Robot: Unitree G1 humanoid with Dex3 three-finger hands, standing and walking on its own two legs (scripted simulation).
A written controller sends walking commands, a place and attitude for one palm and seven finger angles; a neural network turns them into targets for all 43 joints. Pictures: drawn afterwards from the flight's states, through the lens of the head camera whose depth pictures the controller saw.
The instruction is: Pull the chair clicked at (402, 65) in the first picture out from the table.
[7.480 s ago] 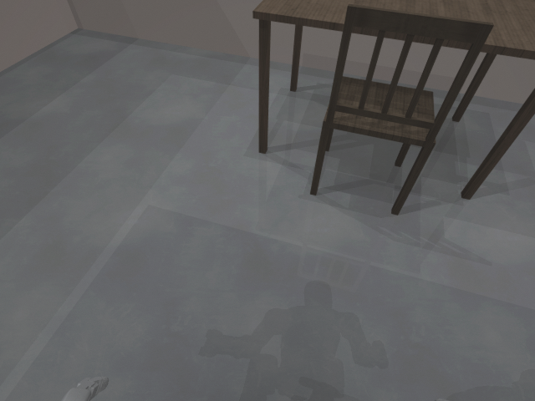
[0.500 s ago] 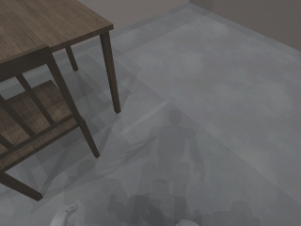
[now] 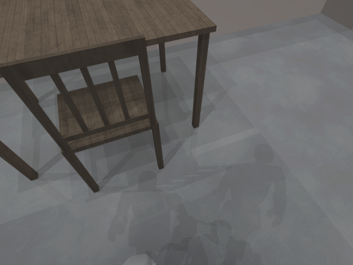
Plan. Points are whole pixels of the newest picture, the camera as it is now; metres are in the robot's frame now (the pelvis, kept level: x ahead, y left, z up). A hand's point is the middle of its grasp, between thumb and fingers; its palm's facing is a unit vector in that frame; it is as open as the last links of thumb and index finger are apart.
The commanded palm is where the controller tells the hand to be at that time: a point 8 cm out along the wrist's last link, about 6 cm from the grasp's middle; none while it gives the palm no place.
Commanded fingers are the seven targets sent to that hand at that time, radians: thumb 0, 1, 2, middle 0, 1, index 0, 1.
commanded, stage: turn to face it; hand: left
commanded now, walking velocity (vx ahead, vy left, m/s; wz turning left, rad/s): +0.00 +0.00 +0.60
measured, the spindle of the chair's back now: (96, 99) +0.65 +0.34 -0.08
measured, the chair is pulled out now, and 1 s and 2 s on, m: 0.00 0.00 0.00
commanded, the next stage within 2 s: take the last steps up to it in 0.72 s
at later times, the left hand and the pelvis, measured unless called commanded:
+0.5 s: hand out of the picture +0.06 +0.28 -0.15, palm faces +0.27 -0.93 -0.25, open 7.4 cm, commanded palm none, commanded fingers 0.00 0.90 0.90 -0.20 -0.30 -0.20 -0.30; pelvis +0.00 +0.04 +0.01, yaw +15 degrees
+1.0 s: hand out of the picture -0.05 +0.18 -0.14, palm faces +0.47 -0.85 -0.26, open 7.4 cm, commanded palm none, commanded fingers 0.00 0.90 0.90 -0.20 -0.30 -0.20 -0.30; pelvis +0.00 -0.01 +0.01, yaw +26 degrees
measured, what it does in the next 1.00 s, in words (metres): steps on the spot, turning left: left foot, then right foot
